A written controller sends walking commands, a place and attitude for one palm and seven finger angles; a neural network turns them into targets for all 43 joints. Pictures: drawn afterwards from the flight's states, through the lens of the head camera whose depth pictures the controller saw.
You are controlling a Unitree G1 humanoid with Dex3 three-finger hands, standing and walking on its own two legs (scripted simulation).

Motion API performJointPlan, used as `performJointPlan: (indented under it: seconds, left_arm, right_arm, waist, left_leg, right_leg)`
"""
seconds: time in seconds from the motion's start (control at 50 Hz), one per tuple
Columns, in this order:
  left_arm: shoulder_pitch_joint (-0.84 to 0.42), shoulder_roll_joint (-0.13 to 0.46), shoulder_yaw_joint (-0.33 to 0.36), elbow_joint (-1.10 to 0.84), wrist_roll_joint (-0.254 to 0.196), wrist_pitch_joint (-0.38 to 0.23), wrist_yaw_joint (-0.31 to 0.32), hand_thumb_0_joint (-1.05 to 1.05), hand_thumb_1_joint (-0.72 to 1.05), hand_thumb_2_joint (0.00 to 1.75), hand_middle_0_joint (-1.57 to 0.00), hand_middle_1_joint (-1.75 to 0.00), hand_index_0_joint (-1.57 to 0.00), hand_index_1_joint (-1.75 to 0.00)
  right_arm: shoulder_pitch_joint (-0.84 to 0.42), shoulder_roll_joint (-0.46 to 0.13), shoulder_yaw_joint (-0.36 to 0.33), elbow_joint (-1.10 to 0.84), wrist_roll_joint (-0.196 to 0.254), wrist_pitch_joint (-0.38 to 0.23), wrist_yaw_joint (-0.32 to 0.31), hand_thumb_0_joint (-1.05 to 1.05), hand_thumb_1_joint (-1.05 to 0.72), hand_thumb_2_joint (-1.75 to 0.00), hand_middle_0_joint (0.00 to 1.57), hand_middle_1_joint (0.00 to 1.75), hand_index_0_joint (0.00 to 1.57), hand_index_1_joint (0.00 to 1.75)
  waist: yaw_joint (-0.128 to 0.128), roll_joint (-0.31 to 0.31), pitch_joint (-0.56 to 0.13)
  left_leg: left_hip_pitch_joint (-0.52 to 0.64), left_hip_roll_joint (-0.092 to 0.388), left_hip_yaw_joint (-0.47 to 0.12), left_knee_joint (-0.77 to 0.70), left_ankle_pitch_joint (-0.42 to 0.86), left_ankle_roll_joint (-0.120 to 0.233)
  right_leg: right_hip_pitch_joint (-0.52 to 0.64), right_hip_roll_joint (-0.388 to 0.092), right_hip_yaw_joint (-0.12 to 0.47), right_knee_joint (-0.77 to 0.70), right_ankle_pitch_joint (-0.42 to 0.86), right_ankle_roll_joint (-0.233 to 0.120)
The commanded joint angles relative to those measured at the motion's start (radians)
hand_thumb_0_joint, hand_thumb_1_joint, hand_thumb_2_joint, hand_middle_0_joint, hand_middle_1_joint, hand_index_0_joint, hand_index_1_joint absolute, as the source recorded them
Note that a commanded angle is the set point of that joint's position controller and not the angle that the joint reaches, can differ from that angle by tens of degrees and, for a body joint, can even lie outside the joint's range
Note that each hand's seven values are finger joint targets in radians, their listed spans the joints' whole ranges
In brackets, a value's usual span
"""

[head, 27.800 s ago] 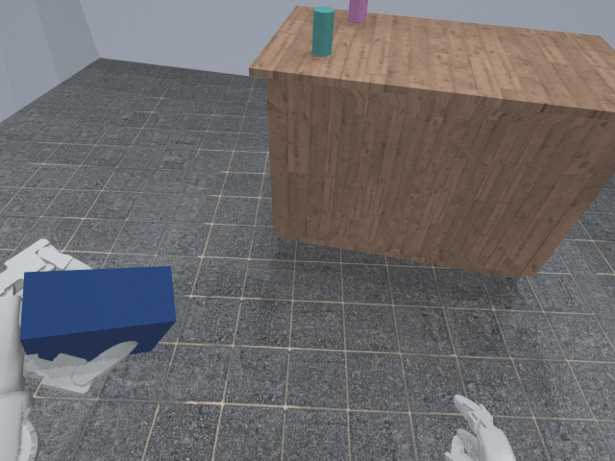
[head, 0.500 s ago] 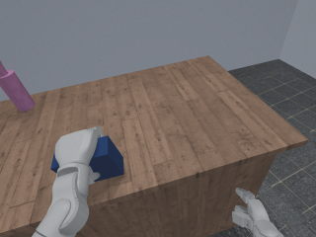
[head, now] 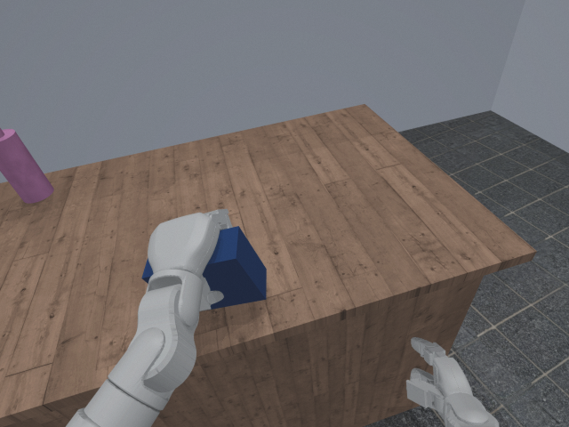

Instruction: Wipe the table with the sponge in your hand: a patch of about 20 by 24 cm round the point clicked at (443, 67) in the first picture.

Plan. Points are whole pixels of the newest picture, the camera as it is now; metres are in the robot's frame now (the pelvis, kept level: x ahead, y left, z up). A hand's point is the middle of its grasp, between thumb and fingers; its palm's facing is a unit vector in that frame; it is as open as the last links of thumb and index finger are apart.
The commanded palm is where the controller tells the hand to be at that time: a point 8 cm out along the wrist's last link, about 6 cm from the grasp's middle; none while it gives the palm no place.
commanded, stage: wipe forward along the third lane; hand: left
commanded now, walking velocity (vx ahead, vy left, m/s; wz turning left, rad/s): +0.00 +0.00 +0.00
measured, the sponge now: (214, 279) +0.29 +0.15 +0.08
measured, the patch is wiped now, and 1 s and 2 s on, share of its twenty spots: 0.75 0.90 0.95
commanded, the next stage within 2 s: wipe back along the third lane in 1.72 s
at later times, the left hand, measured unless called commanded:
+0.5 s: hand (217, 247) +0.33 +0.15 +0.12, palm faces +0.11 -0.15 -0.98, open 9.4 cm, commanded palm +0.30 +0.16 +0.16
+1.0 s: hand (204, 229) +0.37 +0.19 +0.11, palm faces +0.01 -0.05 -1.00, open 9.4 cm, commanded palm +0.35 +0.19 +0.14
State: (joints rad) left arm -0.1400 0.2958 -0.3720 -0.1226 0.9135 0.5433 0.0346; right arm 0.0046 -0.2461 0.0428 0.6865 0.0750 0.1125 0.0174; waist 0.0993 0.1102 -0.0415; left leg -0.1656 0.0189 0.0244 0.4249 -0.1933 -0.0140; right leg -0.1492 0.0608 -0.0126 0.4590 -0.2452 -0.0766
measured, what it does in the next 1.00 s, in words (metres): stands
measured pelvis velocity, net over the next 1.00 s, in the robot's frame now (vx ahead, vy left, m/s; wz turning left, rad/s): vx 0.01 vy -0.01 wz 0.00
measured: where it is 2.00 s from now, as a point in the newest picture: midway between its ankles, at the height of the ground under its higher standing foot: outside the picture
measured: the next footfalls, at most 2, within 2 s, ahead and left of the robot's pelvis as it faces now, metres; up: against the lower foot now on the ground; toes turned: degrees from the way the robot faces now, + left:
none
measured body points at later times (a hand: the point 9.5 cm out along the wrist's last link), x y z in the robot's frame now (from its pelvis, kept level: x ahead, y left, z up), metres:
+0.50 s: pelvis +0.00 -0.01 +0.00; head -0.04 -0.06 +0.44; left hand +0.32 +0.16 +0.17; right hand +0.25 -0.21 -0.08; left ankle +0.03 +0.13 -0.74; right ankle +0.01 -0.07 -0.74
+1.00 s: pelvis +0.01 -0.01 +0.00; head -0.02 -0.05 +0.45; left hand +0.37 +0.19 +0.16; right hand +0.22 -0.24 -0.10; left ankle +0.03 +0.13 -0.74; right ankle +0.01 -0.07 -0.74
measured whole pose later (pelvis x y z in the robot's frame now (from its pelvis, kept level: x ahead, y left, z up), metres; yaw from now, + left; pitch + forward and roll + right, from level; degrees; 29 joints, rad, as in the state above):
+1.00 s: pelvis +0.01 -0.01 +0.00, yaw +0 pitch +1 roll +1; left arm -0.51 0.29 -0.31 0.46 0.96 0.58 0.03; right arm 0.05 -0.28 0.04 0.70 0.09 0.15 -0.04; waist 0.04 0.09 -0.10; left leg -0.26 0.02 0.02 0.45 -0.20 -0.01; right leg -0.24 0.07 -0.02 0.48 -0.26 -0.09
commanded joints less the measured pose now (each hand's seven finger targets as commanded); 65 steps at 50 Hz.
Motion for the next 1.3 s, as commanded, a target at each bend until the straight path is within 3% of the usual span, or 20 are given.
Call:
performJointPlan:
  seconds: [0.0, 0.06, 0.08, 0.14, 0.18, 0.2, 0.26, 0.28, 0.3, 0.38, 0.44, 0.48, 0.5, 0.54, 0.66, 0.82, 0.88, 0.96, 1.08, 1.28]
  left_arm:
    - [-0.253, 0.024, 0.034, -0.171, -0.010, -0.011, 0.023, 0.00, 0.10, 1.30, -1.20, -1.60, -1.20, -1.60]
    - [-0.271, 0.005, 0.005, -0.147, -0.004, -0.008, 0.021, 0.00, 0.10, 1.30, -1.20, -1.60, -1.20, -1.60]
    - [-0.258, 0.060, 0.064, -0.168, -0.010, -0.011, 0.028, 0.00, 0.10, 1.30, -1.20, -1.60, -1.20, -1.60]
    - [-0.254, 0.040, 0.051, -0.088, -0.002, 0.005, 0.027, 0.00, 0.10, 1.30, -1.20, -1.60, -1.20, -1.60]
    - [-0.303, 0.098, 0.102, -0.089, -0.001, 0.005, 0.031, 0.00, 0.10, 1.30, -1.20, -1.60, -1.20, -1.60]
    - [-0.331, 0.044, 0.051, -0.082, 0.002, 0.008, 0.031, 0.00, 0.10, 1.30, -1.20, -1.60, -1.20, -1.60]
    - [-0.346, 0.053, 0.058, -0.003, 0.014, 0.019, 0.029, 0.00, 0.10, 1.30, -1.20, -1.60, -1.20, -1.60]
    - [-0.361, 0.107, 0.109, -0.008, 0.012, 0.017, 0.034, 0.00, 0.10, 1.30, -1.20, -1.60, -1.20, -1.60]
    - [-0.365, 0.038, 0.050, 0.016, 0.016, 0.025, 0.031, 0.00, 0.10, 1.30, -1.20, -1.60, -1.20, -1.60]
    - [-0.389, 0.108, 0.115, 0.075, 0.023, 0.038, 0.036, 0.00, 0.10, 1.30, -1.20, -1.60, -1.20, -1.60]
    - [-0.413, 0.055, 0.068, 0.166, 0.034, 0.061, 0.033, 0.00, 0.10, 1.30, -1.20, -1.60, -1.20, -1.60]
    - [-0.442, 0.141, 0.142, 0.184, 0.038, 0.067, 0.037, 0.00, 0.10, 1.30, -1.20, -1.60, -1.20, -1.60]
    - [-0.474, 0.065, 0.072, 0.199, 0.041, 0.076, 0.035, 0.00, 0.10, 1.30, -1.20, -1.60, -1.20, -1.60]
    - [-0.478, 0.089, 0.092, 0.281, 0.045, 0.091, 0.031, 0.00, 0.10, 1.30, -1.20, -1.60, -1.20, -1.60]
    - [-0.509, 0.104, 0.099, 0.363, 0.059, 0.120, 0.023, 0.00, 0.10, 1.30, -1.20, -1.60, -1.20, -1.60]
    - [-0.582, 0.120, 0.114, 0.466, 0.048, 0.085, -0.003, 0.00, 0.10, 1.30, -1.20, -1.60, -1.20, -1.60]
    - [-0.592, 0.164, 0.167, 0.507, 0.042, 0.058, -0.001, 0.00, 0.10, 1.30, -1.20, -1.60, -1.20, -1.60]
    - [-0.589, 0.100, 0.115, 0.554, 0.049, 0.030, -0.001, 0.00, 0.10, 1.30, -1.20, -1.60, -1.20, -1.60]
    - [-0.701, 0.168, 0.166, 0.625, 0.051, -0.001, 0.008, 0.00, 0.10, 1.30, -1.20, -1.60, -1.20, -1.60]
    - [-0.798, 0.158, 0.162, 0.736, 0.063, -0.052, 0.026, 0.00, 0.10, 1.30, -1.20, -1.60, -1.20, -1.60]
  right_arm:
    - [-0.291, -0.070, -0.030, -0.220, 0.005, -0.061, 0.004, 0.00, -0.90, -0.90, 0.20, 0.30, 0.20, 0.30]
    - [-0.287, -0.073, -0.032, -0.211, 0.006, -0.050, 0.011, 0.00, -0.90, -0.90, 0.20, 0.30, 0.20, 0.30]
    - [-0.281, -0.077, -0.035, -0.217, 0.005, -0.050, 0.011, 0.00, -0.90, -0.90, 0.20, 0.30, 0.20, 0.30]
    - [-0.282, -0.078, -0.030, -0.205, 0.005, -0.031, 0.007, 0.00, -0.90, -0.90, 0.20, 0.30, 0.20, 0.30]
    - [-0.284, -0.084, -0.030, -0.202, 0.007, -0.024, -0.001, 0.00, -0.90, -0.90, 0.20, 0.30, 0.20, 0.30]
    - [-0.286, -0.076, -0.027, -0.209, 0.009, -0.027, -0.002, 0.00, -0.90, -0.90, 0.20, 0.30, 0.20, 0.30]
    - [-0.283, -0.082, -0.027, -0.192, 0.010, -0.018, -0.010, 0.00, -0.90, -0.90, 0.20, 0.30, 0.20, 0.30]
    - [-0.279, -0.086, -0.028, -0.194, 0.012, -0.018, -0.013, 0.00, -0.90, -0.90, 0.20, 0.30, 0.20, 0.30]
    - [-0.281, -0.079, -0.027, -0.202, 0.011, -0.019, -0.014, 0.00, -0.90, -0.90, 0.20, 0.30, 0.20, 0.30]
    - [-0.277, -0.091, -0.027, -0.193, 0.013, -0.011, -0.020, 0.00, -0.90, -0.90, 0.20, 0.30, 0.20, 0.30]
    - [-0.274, -0.090, -0.027, -0.184, 0.016, -0.007, -0.024, 0.00, -0.90, -0.90, 0.20, 0.30, 0.20, 0.30]
    - [-0.274, -0.101, -0.028, -0.178, 0.014, -0.004, -0.031, 0.00, -0.90, -0.90, 0.20, 0.30, 0.20, 0.30]
    - [-0.273, -0.092, -0.024, -0.184, 0.017, -0.005, -0.031, 0.00, -0.90, -0.90, 0.20, 0.30, 0.20, 0.30]
    - [-0.268, -0.099, -0.024, -0.166, 0.019, -0.003, -0.036, 0.00, -0.90, -0.90, 0.20, 0.30, 0.20, 0.30]
    - [-0.262, -0.105, -0.025, -0.163, 0.020, -0.011, -0.034, 0.00, -0.90, -0.90, 0.20, 0.30, 0.20, 0.30]
    - [-0.209, -0.117, -0.026, -0.151, 0.022, -0.013, -0.054, 0.00, -0.90, -0.90, 0.20, 0.30, 0.20, 0.30]
    - [-0.187, -0.124, -0.029, -0.147, 0.019, -0.016, -0.062, 0.00, -0.90, -0.90, 0.20, 0.30, 0.20, 0.30]
    - [-0.162, -0.124, -0.032, -0.150, 0.019, -0.017, -0.067, 0.00, -0.90, -0.90, 0.20, 0.30, 0.20, 0.30]
    - [-0.127, -0.129, -0.038, -0.135, 0.019, -0.018, -0.079, 0.00, -0.90, -0.90, 0.20, 0.30, 0.20, 0.30]
    - [-0.072, -0.130, -0.044, -0.121, 0.018, -0.017, -0.081, 0.00, -0.90, -0.90, 0.20, 0.30, 0.20, 0.30]
  waist:
    - [0.008, -0.139, -0.162]
    - [0.000, -0.167, -0.168]
    - [0.008, -0.171, -0.180]
    - [0.001, -0.192, -0.142]
    - [-0.001, -0.160, -0.133]
    - [-0.005, -0.165, -0.153]
    - [-0.011, -0.175, -0.137]
    - [-0.007, -0.167, -0.141]
    - [-0.009, -0.166, -0.150]
    - [-0.003, -0.167, -0.165]
    - [-0.013, -0.189, -0.154]
    - [-0.008, -0.184, -0.166]
    - [-0.017, -0.190, -0.185]
    - [-0.020, -0.192, -0.146]
    - [-0.013, -0.194, -0.218]
    - [-0.044, -0.210, -0.164]
    - [-0.037, -0.228, -0.188]
    - [-0.047, -0.216, -0.199]
    - [-0.058, -0.232, -0.210]
    - [-0.074, -0.214, -0.235]
  left_leg:
    - [0.082, -0.047, -0.019, -0.013, 0.129, 0.056]
    - [0.086, -0.046, -0.019, -0.004, 0.139, 0.056]
    - [0.086, -0.045, -0.024, -0.009, 0.139, 0.057]
    - [0.064, -0.043, -0.014, -0.007, 0.129, 0.054]
    - [0.062, -0.044, -0.018, -0.016, 0.107, 0.053]
    - [0.062, -0.046, -0.009, -0.011, 0.107, 0.056]
    - [0.054, -0.045, -0.009, -0.009, 0.098, 0.052]
    - [0.054, -0.046, -0.017, -0.014, 0.089, 0.053]
    - [0.052, -0.048, -0.007, -0.007, 0.096, 0.056]
    - [0.036, -0.050, -0.014, -0.010, 0.091, 0.053]
    - [0.022, -0.050, -0.003, -0.002, 0.090, 0.053]
    - [0.013, -0.054, -0.011, -0.004, 0.083, 0.052]
    - [0.007, -0.053, -0.001, -0.004, 0.089, 0.054]
    - [-0.003, -0.051, -0.003, -0.005, 0.073, 0.050]
    - [-0.025, -0.061, 0.000, 0.008, 0.114, 0.052]
    - [-0.056, -0.058, -0.004, 0.004, 0.060, 0.056]
    - [-0.065, -0.059, -0.013, 0.003, 0.061, 0.054]
    - [-0.075, -0.058, -0.002, 0.013, 0.072, 0.054]
    - [-0.088, -0.055, -0.010, 0.009, 0.052, 0.056]
    - [-0.100, -0.050, -0.010, 0.003, 0.063, 0.057]
  right_leg:
    - [-0.003, -0.032, 0.108, -0.120, 0.122, 0.005]
    - [-0.008, -0.035, 0.115, -0.119, 0.150, 0.008]
    - [0.005, -0.032, 0.124, -0.115, 0.152, 0.005]
    - [-0.011, -0.036, 0.121, -0.124, 0.154, 0.009]
    - [-0.022, -0.034, 0.141, -0.130, 0.117, 0.005]
    - [-0.014, -0.037, 0.117, -0.123, 0.118, 0.009]
    - [-0.034, -0.039, 0.129, -0.133, 0.109, 0.010]
    - [-0.032, -0.036, 0.145, -0.134, 0.089, 0.005]
    - [-0.026, -0.039, 0.119, -0.126, 0.103, 0.009]
    - [-0.017, -0.040, 0.139, -0.123, 0.114, 0.006]
    - [-0.025, -0.044, 0.126, -0.125, 0.125, 0.014]
    - [-0.013, -0.045, 0.152, -0.124, 0.122, 0.010]
    - [0.000, -0.049, 0.122, -0.109, 0.142, 0.015]
    - [-0.032, -0.048, 0.129, -0.121, 0.114, 0.016]
    - [0.024, -0.053, 0.130, -0.086, 0.233, 0.019]
    - [-0.033, -0.053, 0.128, -0.104, 0.170, 0.029]
    - [-0.023, -0.051, 0.134, -0.102, 0.174, 0.026]
    - [-0.031, -0.055, 0.115, -0.089, 0.218, 0.031]
    - [-0.042, -0.056, 0.114, -0.101, 0.179, 0.034]
    - [-0.046, -0.054, 0.085, -0.092, 0.206, 0.033]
